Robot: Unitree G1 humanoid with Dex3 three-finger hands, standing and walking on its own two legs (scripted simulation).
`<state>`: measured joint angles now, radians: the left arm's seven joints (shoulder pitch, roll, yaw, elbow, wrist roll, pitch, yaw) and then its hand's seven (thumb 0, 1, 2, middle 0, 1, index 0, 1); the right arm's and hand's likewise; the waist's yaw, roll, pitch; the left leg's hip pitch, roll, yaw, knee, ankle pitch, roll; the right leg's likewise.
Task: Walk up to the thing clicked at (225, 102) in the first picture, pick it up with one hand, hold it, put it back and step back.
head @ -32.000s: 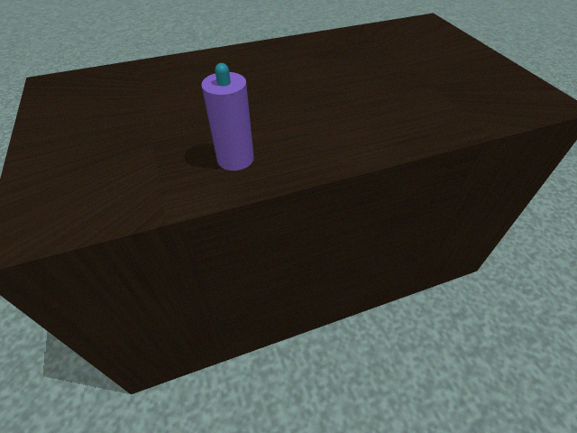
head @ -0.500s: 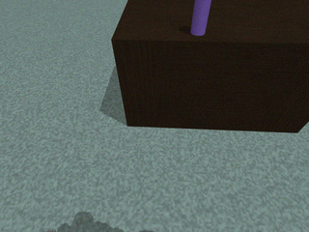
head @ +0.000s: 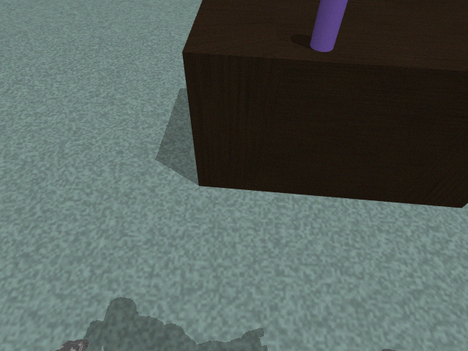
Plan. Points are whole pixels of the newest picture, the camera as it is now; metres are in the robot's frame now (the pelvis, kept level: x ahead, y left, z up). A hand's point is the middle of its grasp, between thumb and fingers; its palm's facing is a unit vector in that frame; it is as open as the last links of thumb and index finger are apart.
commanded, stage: step back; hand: right
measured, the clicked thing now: (330, 13) +1.05 -0.22 +0.09
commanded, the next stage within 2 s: stand in 0.08 s
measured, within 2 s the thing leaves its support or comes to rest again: neither
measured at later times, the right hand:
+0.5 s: hand out of the picture +0.08 -0.27 -0.14, palm faces +0.00 +0.94 -0.34, open 7.4 cm
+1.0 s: hand out of the picture +0.04 -0.27 -0.15, palm faces -0.01 +0.94 -0.33, open 7.4 cm
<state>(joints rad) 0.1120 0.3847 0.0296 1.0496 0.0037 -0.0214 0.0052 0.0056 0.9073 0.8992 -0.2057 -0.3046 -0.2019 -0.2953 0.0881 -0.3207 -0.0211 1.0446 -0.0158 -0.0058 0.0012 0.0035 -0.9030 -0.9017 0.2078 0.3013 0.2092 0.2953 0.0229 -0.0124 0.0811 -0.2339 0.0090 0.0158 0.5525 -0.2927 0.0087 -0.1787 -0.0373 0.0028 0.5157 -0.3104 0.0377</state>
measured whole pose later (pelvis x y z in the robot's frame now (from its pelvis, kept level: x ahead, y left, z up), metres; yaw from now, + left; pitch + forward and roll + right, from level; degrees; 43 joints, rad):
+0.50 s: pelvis -0.01 -0.02 +0.01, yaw +0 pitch -3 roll +0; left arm 0.09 0.34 0.00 1.13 0.01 -0.02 -0.01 0.00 0.91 0.90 -0.21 -0.30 -0.20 -0.30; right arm 0.07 -0.35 -0.02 1.13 -0.01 0.00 0.01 0.00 -0.90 -0.90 0.21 0.30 0.21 0.29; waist -0.01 0.00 0.07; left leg -0.12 0.03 0.01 0.33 -0.16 -0.02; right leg -0.08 -0.02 0.00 0.31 -0.19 0.02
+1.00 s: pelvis -0.01 -0.02 +0.01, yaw +0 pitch -2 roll +0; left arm 0.11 0.35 0.00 1.13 0.01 -0.02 -0.01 0.00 0.91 0.90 -0.21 -0.30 -0.20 -0.30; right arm 0.12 -0.34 0.00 1.16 -0.01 -0.01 0.01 0.00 -0.90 -0.90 0.21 0.30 0.21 0.29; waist -0.01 0.00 0.05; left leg -0.14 0.02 0.02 0.32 -0.15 -0.02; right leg -0.11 -0.02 0.00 0.32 -0.19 0.02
